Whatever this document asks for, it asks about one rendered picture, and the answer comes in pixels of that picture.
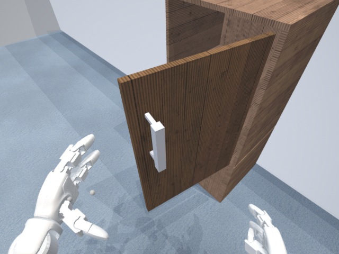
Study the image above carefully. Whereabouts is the left robot hand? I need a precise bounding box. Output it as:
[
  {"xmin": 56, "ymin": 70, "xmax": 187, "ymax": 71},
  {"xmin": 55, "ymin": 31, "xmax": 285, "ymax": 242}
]
[{"xmin": 34, "ymin": 134, "xmax": 109, "ymax": 240}]

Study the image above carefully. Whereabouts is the right robot hand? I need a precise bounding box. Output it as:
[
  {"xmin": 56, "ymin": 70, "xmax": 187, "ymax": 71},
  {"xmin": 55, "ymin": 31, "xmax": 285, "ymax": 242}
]
[{"xmin": 245, "ymin": 204, "xmax": 287, "ymax": 254}]

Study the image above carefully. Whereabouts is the cupboard door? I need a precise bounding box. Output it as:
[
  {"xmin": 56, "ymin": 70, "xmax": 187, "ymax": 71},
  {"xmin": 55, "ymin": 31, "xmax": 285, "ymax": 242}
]
[{"xmin": 117, "ymin": 32, "xmax": 276, "ymax": 211}]

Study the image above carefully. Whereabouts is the left robot forearm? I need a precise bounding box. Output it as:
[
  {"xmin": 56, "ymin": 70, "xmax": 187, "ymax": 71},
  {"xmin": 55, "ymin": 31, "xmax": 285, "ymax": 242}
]
[{"xmin": 8, "ymin": 217, "xmax": 63, "ymax": 254}]

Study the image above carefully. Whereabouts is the handle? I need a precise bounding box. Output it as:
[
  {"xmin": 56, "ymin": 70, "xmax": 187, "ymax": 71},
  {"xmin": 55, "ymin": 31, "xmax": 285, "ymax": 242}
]
[{"xmin": 145, "ymin": 112, "xmax": 166, "ymax": 172}]

